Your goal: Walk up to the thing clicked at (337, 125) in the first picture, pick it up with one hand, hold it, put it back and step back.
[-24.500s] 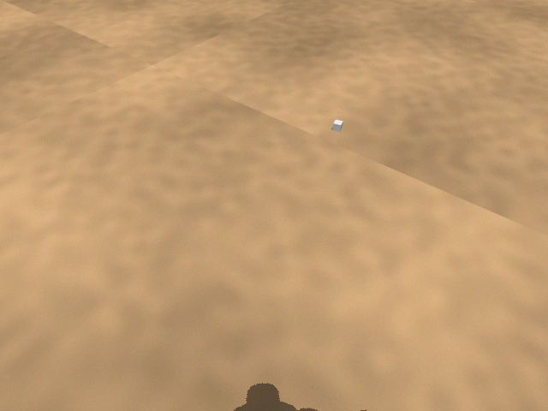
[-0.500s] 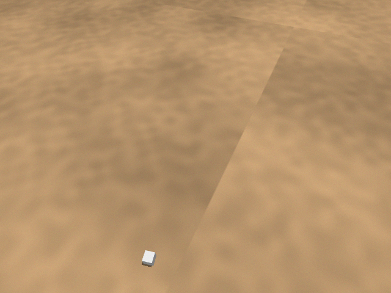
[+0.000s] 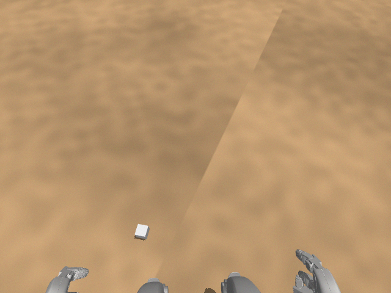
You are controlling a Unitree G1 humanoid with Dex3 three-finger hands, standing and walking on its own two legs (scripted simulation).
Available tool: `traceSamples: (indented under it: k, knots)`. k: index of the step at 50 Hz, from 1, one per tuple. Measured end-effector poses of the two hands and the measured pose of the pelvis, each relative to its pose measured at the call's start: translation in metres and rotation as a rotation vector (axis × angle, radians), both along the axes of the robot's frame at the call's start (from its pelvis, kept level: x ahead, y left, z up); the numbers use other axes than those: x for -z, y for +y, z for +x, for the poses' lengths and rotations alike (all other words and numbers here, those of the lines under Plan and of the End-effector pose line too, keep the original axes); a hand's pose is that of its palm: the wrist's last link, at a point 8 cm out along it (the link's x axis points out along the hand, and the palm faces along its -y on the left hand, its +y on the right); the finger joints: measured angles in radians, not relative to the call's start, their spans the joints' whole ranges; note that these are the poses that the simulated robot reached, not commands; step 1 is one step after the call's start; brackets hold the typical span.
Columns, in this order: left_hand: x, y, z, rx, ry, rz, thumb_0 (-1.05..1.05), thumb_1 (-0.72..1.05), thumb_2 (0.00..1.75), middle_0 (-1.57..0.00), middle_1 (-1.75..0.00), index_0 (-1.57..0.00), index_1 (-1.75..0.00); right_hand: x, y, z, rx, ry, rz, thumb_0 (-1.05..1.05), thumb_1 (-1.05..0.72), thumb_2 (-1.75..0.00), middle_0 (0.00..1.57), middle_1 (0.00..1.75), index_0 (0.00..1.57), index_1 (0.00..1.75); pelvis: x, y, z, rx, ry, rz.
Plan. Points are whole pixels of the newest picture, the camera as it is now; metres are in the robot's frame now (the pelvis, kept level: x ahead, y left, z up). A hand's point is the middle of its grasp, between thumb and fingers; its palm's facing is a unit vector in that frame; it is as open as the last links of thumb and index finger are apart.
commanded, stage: rise first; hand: left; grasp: from above
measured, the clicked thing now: (142, 231) +0.43 +0.22 -0.69
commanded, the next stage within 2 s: none
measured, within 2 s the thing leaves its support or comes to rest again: neither
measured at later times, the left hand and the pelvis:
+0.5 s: hand (101, 279) +0.20 +0.26 -0.31, palm faces -0.42 -0.60 -0.68, open 13.7 cm; pelvis -0.04 +0.00 -0.16, yaw +0 degrees
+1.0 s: hand (115, 253) +0.30 +0.28 -0.47, palm faces -0.53 -0.21 -0.82, open 13.6 cm; pelvis -0.09 +0.01 -0.32, yaw -3 degrees
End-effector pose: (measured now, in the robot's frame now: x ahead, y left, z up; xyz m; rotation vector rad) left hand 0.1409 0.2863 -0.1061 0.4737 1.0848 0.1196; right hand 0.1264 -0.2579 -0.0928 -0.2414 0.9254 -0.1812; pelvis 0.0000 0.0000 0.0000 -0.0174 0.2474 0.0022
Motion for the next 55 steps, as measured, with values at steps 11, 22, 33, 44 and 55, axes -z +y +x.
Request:
traceSamples:
  k: [11, 22, 33, 44, 55]
  knots:
    - [0.037, 0.006, -0.007, 0.106, 0.014, 0.072, 0.00, -0.48, 0.95, -0.15, -0.98, -0.14, -0.99, 0.029, 0.016, 0.036, -0.083, -0.117, -0.003, 0.01, -0.87, -0.89, 0.21, 0.30, 0.20, 0.30, 0.042, 0.004, -0.009, -0.010, 0.102, -0.016]
    - [0.130, 0.007, 0.052, 0.402, -0.103, 0.225, 0.00, -0.44, 0.94, -0.10, -1.03, -0.10, -1.02, 0.128, 0.009, 0.038, -0.136, -0.115, -0.017, 0.01, -0.82, -0.88, 0.21, 0.30, 0.20, 0.30, 0.136, 0.004, -0.032, -0.009, 0.263, -0.018]
    - [0.213, 0.003, 0.116, 0.640, -0.181, 0.387, 0.00, -0.40, 0.93, -0.09, -1.03, -0.11, -1.01, 0.249, -0.007, -0.029, -0.087, 0.099, -0.001, 0.01, -0.82, -0.88, 0.21, 0.30, 0.20, 0.30, 0.225, 0.000, -0.065, 0.002, 0.342, -0.023]
    - [0.282, 0.001, 0.154, 0.859, -0.234, 0.457, 0.00, -0.39, 0.95, -0.07, -1.04, -0.09, -1.02, 0.318, -0.017, -0.122, -0.012, 0.338, -0.025, 0.01, -0.82, -0.88, 0.20, 0.30, 0.20, 0.30, 0.294, 0.003, -0.086, 0.019, 0.342, -0.047]
    - [0.327, 0.001, 0.180, 0.985, -0.281, 0.515, 0.00, -0.40, 0.96, -0.05, -1.03, -0.09, -0.99, 0.344, -0.014, -0.160, 0.011, 0.440, -0.057, 0.01, -0.84, -0.89, 0.20, 0.30, 0.20, 0.30, 0.334, 0.010, -0.092, 0.026, 0.324, -0.076]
